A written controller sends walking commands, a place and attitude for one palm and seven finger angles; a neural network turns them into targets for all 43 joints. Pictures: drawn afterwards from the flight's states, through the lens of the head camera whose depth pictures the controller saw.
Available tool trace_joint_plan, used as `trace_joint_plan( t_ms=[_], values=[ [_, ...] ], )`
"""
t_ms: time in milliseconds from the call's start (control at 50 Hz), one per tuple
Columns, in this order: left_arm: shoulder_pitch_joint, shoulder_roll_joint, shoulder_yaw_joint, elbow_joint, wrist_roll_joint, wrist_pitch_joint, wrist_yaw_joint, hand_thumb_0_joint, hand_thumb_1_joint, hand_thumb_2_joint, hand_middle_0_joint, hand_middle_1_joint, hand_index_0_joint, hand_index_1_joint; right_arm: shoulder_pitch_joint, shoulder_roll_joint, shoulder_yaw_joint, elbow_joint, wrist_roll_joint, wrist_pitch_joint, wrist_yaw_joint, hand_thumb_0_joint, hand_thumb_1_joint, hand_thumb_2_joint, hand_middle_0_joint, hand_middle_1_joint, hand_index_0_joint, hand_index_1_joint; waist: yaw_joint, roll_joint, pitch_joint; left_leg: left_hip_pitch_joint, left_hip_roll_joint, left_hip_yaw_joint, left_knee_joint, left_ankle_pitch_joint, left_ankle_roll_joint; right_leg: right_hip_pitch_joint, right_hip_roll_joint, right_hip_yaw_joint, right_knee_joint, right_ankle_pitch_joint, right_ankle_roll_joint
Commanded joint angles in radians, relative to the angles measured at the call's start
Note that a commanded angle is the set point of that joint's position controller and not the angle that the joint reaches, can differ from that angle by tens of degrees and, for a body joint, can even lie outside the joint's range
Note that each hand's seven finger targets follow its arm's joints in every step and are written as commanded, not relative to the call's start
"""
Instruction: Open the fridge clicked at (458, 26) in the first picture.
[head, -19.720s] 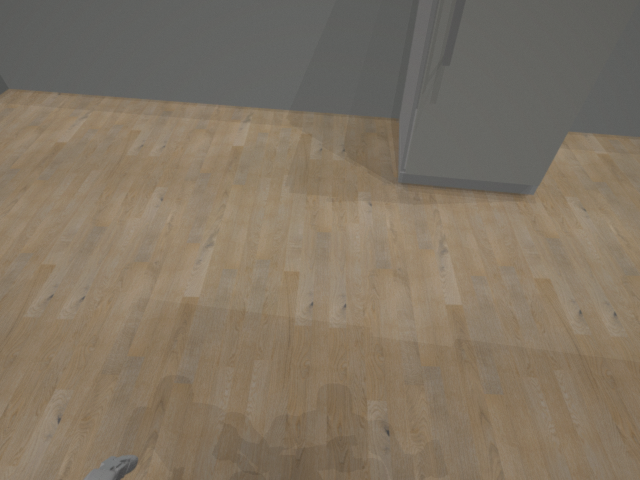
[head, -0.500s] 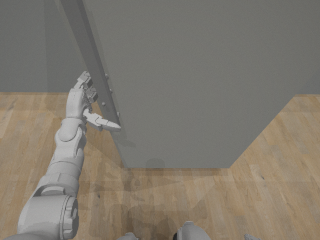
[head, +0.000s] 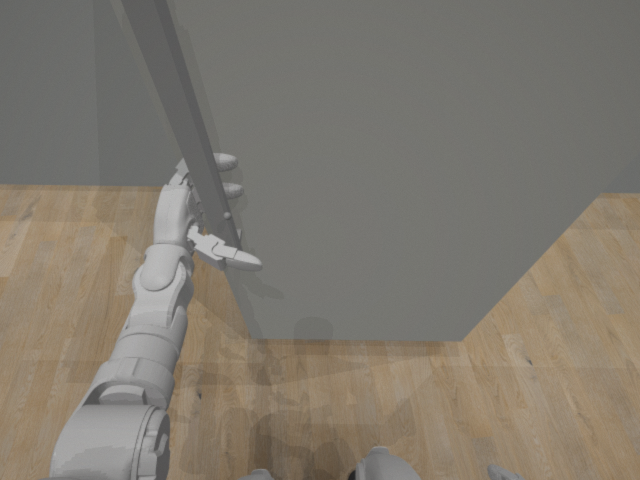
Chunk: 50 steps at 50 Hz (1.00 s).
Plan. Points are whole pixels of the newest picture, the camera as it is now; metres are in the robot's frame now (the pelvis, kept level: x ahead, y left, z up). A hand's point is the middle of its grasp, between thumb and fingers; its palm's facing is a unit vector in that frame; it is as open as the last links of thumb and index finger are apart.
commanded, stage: slide the fingers in behind the handle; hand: left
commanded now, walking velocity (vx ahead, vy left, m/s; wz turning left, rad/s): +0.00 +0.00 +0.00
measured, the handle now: (202, 143) +0.48 +0.13 +0.14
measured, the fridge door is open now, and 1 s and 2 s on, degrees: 0 0 0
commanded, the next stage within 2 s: grip the handle and tug to test in 0.70 s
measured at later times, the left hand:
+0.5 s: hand (228, 218) +0.42 +0.11 +0.07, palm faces -0.04 -1.00 -0.02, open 14.1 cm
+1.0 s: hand (230, 216) +0.43 +0.11 +0.07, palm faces -0.04 -1.00 -0.03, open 13.2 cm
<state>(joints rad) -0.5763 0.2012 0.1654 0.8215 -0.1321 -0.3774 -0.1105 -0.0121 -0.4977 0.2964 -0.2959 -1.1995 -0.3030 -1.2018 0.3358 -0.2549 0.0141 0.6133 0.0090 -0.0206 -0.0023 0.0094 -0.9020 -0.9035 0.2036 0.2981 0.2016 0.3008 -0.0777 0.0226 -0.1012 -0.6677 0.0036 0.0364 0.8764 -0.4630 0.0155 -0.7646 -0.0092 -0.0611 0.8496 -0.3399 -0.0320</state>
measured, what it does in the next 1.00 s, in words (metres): stands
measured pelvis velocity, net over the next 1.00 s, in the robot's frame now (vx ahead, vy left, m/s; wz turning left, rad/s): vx -0.01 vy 0.00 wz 0.02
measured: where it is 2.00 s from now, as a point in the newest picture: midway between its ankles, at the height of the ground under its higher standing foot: outside the picture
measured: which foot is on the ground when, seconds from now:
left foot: down 0.00-1.00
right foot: down 0.00-1.00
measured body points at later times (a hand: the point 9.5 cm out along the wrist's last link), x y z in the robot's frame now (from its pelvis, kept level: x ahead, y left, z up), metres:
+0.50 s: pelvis -0.01 +0.00 +0.00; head +0.07 -0.01 +0.44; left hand +0.42 +0.17 +0.07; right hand +0.07 -0.26 -0.12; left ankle -0.02 +0.11 -0.69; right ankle +0.04 -0.10 -0.69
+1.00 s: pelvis -0.01 +0.00 +0.00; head +0.07 -0.01 +0.44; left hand +0.42 +0.17 +0.07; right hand +0.07 -0.25 -0.13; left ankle -0.02 +0.11 -0.69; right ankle +0.04 -0.10 -0.69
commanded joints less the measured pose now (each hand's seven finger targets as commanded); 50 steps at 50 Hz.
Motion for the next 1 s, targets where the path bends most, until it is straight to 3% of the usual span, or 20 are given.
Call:
trace_joint_plan(
  t_ms=[0, 20, 60, 80, 220, 280, 360, 380, 440, 480, 560, 580, 620, 700, 740, 780, 820, 840, 900, 980],
  values=[
    [-0.373, 0.171, 0.055, -0.213, 0.001, -0.069, 0.027, 0.000, -0.500, 0.300, -0.300, -1.200, -0.300, -1.200, 0.074, -0.133, -0.049, -0.098, 0.003, -0.034, -0.004, 0.000, -0.900, -0.900, 0.200, 0.300, 0.200, 0.300, -0.002, -0.041, -0.369, 0.046, -0.019, -0.028, -0.113, 0.307, -0.002, 0.362, 0.017, 0.051, -0.071, 0.333, 0.009],
    [-0.373, 0.153, 0.042, -0.239, 0.003, -0.073, 0.029, 0.000, -0.500, 0.300, -0.300, -1.200, -0.300, -1.200, 0.068, -0.127, -0.049, -0.103, 0.001, -0.035, -0.003, 0.000, -0.900, -0.900, 0.200, 0.300, 0.200, 0.300, -0.002, -0.011, -0.385, 0.057, -0.021, -0.019, -0.111, 0.303, 0.000, 0.366, 0.016, 0.058, -0.074, 0.336, 0.010],
    [-0.344, 0.188, 0.069, -0.255, 0.006, -0.080, 0.034, 0.000, -0.500, 0.300, -0.300, -1.200, -0.300, -1.200, 0.071, -0.131, -0.050, -0.109, -0.002, -0.036, -0.003, 0.000, -0.900, -0.900, 0.200, 0.300, 0.200, 0.300, 0.012, -0.020, -0.409, 0.052, -0.022, -0.021, -0.109, 0.327, 0.001, 0.399, 0.016, 0.060, -0.066, 0.366, 0.006],
    [-0.346, 0.161, 0.046, -0.264, 0.007, -0.083, 0.033, 0.000, -0.500, 0.300, -0.300, -1.200, -0.300, -1.200, 0.068, -0.125, -0.047, -0.109, 0.000, -0.036, -0.002, 0.000, -0.900, -0.900, 0.200, 0.300, 0.200, 0.300, 0.005, -0.021, -0.411, 0.059, -0.020, -0.021, -0.110, 0.331, 0.000, 0.397, 0.018, 0.058, -0.065, 0.370, 0.008],
    [-0.382, 0.093, -0.010, -0.216, -0.003, -0.069, 0.021, 0.000, -0.500, 0.300, -0.300, -1.200, -0.300, -1.200, 0.060, -0.126, -0.047, -0.096, 0.005, -0.044, -0.005, 0.000, -0.900, -0.900, 0.200, 0.300, 0.200, 0.300, -0.025, -0.052, -0.336, 0.043, -0.019, -0.022, -0.116, 0.249, 0.001, 0.344, 0.017, 0.055, -0.092, 0.290, 0.012],
    [-0.434, 0.111, -0.005, -0.221, 0.007, -0.077, 0.025, 0.000, -0.500, 0.300, -0.300, -1.200, -0.300, -1.200, 0.066, -0.127, -0.047, -0.090, 0.002, -0.046, -0.007, 0.000, -0.900, -0.900, 0.200, 0.300, 0.200, 0.300, -0.023, -0.010, -0.350, 0.059, -0.021, -0.029, -0.117, 0.248, 0.001, 0.330, 0.018, 0.057, -0.085, 0.274, 0.007],
    [-0.395, 0.108, -0.002, -0.208, 0.004, -0.083, 0.026, 0.000, -0.500, 0.300, -0.300, -1.200, -0.300, -1.200, 0.068, -0.130, -0.050, -0.093, 0.001, -0.050, -0.005, 0.000, -0.900, -0.900, 0.200, 0.300, 0.200, 0.300, -0.016, -0.045, -0.371, 0.057, -0.020, -0.031, -0.111, 0.270, 0.002, 0.345, 0.018, 0.052, -0.079, 0.298, 0.007],
    [-0.410, 0.090, -0.020, -0.202, 0.004, -0.082, 0.022, 0.000, -0.500, 0.300, -0.300, -1.200, -0.300, -1.200, 0.062, -0.127, -0.047, -0.090, 0.003, -0.050, -0.003, 0.000, -0.900, -0.900, 0.200, 0.300, 0.200, 0.300, -0.025, -0.025, -0.361, 0.057, -0.021, -0.028, -0.112, 0.251, 0.001, 0.330, 0.018, 0.054, -0.083, 0.281, 0.009],
    [-0.434, 0.130, 0.011, -0.173, 0.003, -0.084, 0.024, 0.000, -0.500, 0.300, -0.300, -1.200, -0.300, -1.200, 0.061, -0.133, -0.046, -0.088, 0.003, -0.049, -0.007, 0.000, -0.900, -0.900, 0.200, 0.300, 0.200, 0.300, -0.022, -0.074, -0.343, 0.018, -0.023, -0.027, -0.115, 0.199, 0.004, 0.342, 0.015, 0.063, -0.094, 0.233, 0.012],
    [-0.445, 0.129, 0.007, -0.202, 0.009, -0.092, 0.023, 0.000, -0.500, 0.300, -0.300, -1.200, -0.300, -1.200, 0.062, -0.130, -0.046, -0.092, 0.001, -0.051, -0.006, 0.000, -0.900, -0.900, 0.200, 0.300, 0.200, 0.300, -0.014, -0.007, -0.376, 0.052, -0.024, -0.030, -0.116, 0.236, 0.002, 0.340, 0.017, 0.059, -0.080, 0.264, 0.006],
    [-0.440, 0.077, -0.033, -0.206, 0.004, -0.094, 0.024, 0.000, -0.500, 0.300, -0.300, -1.200, -0.300, -1.200, 0.065, -0.129, -0.047, -0.094, 0.001, -0.055, -0.003, 0.000, -0.900, -0.900, 0.200, 0.300, 0.200, 0.300, -0.022, -0.006, -0.374, 0.079, -0.020, -0.042, -0.114, 0.270, -0.003, 0.310, 0.021, 0.042, -0.070, 0.274, 0.002],
    [-0.440, 0.065, -0.038, -0.214, -0.001, -0.093, 0.026, 0.000, -0.500, 0.300, -0.300, -1.200, -0.300, -1.200, 0.065, -0.129, -0.049, -0.091, 0.000, -0.057, -0.001, 0.000, -0.900, -0.900, 0.200, 0.300, 0.200, 0.300, -0.027, -0.031, -0.383, 0.088, -0.017, -0.040, -0.111, 0.279, -0.001, 0.312, 0.024, 0.043, -0.074, 0.285, 0.006],
    [-0.419, 0.106, -0.005, -0.213, 0.001, -0.094, 0.031, 0.000, -0.500, 0.300, -0.300, -1.200, -0.300, -1.200, 0.071, -0.134, -0.052, -0.088, 0.000, -0.055, -0.001, 0.000, -0.900, -0.900, 0.200, 0.300, 0.200, 0.300, -0.018, -0.047, -0.384, 0.069, -0.018, -0.035, -0.111, 0.273, 0.000, 0.333, 0.021, 0.049, -0.077, 0.291, 0.007],
    [-0.437, 0.061, -0.055, -0.213, 0.016, -0.096, 0.032, 0.000, -0.500, 0.300, -0.300, -1.200, -0.300, -1.200, 0.065, -0.129, -0.049, -0.089, 0.001, -0.056, 0.002, 0.000, -0.900, -0.900, 0.200, 0.300, 0.200, 0.300, -0.025, -0.014, -0.362, 0.074, -0.017, -0.039, -0.113, 0.259, -0.003, 0.300, 0.021, 0.044, -0.073, 0.267, 0.006],
    [-0.461, 0.067, -0.051, -0.199, 0.017, -0.097, 0.039, 0.000, -0.500, 0.300, -0.300, -1.200, -0.300, -1.200, 0.066, -0.132, -0.050, -0.083, 0.000, -0.056, 0.001, 0.000, -0.900, -0.900, 0.200, 0.300, 0.200, 0.300, -0.036, -0.039, -0.341, 0.064, -0.016, -0.042, -0.114, 0.231, -0.001, 0.284, 0.021, 0.044, -0.080, 0.237, 0.007],
    [-0.453, 0.054, -0.059, -0.206, 0.019, -0.098, 0.040, 0.000, -0.500, 0.300, -0.300, -1.200, -0.300, -1.200, 0.071, -0.131, -0.051, -0.086, -0.003, -0.058, 0.002, 0.000, -0.900, -0.900, 0.200, 0.300, 0.200, 0.300, -0.028, -0.014, -0.371, 0.089, -0.018, -0.043, -0.111, 0.257, -0.002, 0.288, 0.022, 0.041, -0.073, 0.255, 0.005],
    [-0.468, 0.069, -0.051, -0.184, 0.022, -0.094, 0.041, 0.000, -0.407, 0.340, -0.310, -1.213, -0.310, -1.213, 0.072, -0.133, -0.050, -0.078, -0.002, -0.056, 0.000, 0.000, -0.900, -0.900, 0.200, 0.300, 0.200, 0.300, -0.034, -0.027, -0.354, 0.072, -0.016, -0.046, -0.111, 0.240, -0.003, 0.280, 0.021, 0.040, -0.075, 0.240, 0.005],
    [-0.483, 0.047, -0.070, -0.177, 0.022, -0.091, 0.040, 0.000, -0.360, 0.360, -0.315, -1.220, -0.315, -1.220, 0.073, -0.132, -0.049, -0.078, -0.001, -0.056, 0.000, 0.000, -0.900, -0.900, 0.200, 0.300, 0.200, 0.300, -0.042, -0.033, -0.344, 0.070, -0.017, -0.047, -0.112, 0.234, -0.002, 0.272, 0.021, 0.038, -0.076, 0.234, 0.006],
    [-0.502, 0.062, -0.061, -0.170, 0.024, -0.091, 0.039, 0.000, -0.220, 0.420, -0.330, -1.240, -0.330, -1.240, 0.077, -0.134, -0.052, -0.072, -0.002, -0.056, -0.001, 0.000, -0.900, -0.900, 0.200, 0.300, 0.200, 0.300, -0.045, -0.034, -0.363, 0.081, -0.017, -0.047, -0.106, 0.245, 0.000, 0.270, 0.021, 0.040, -0.075, 0.246, 0.007],
    [-0.467, 0.054, -0.059, -0.199, 0.019, -0.091, 0.039, 0.000, -0.033, 0.500, -0.350, -1.267, -0.350, -1.267, 0.084, -0.131, -0.054, -0.075, -0.004, -0.057, 0.004, 0.000, -0.900, -0.900, 0.200, 0.300, 0.200, 0.300, -0.028, 0.011, -0.412, 0.121, -0.016, -0.050, -0.102, 0.324, -0.008, 0.283, 0.023, 0.032, -0.059, 0.300, 0.003]
  ],
)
